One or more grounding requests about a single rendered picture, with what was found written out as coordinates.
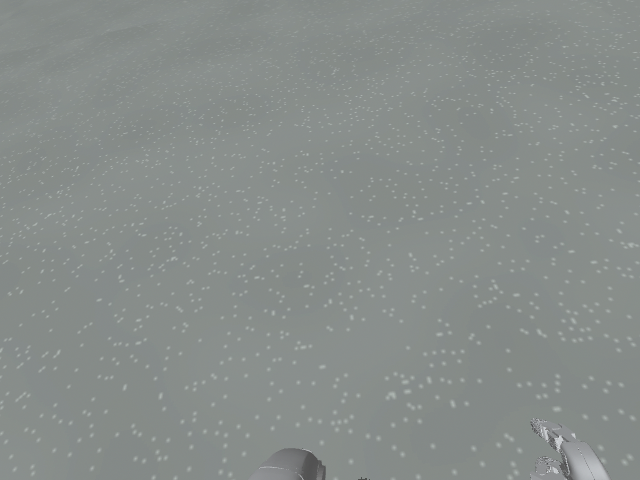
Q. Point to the right robot hand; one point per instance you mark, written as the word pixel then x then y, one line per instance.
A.
pixel 580 462

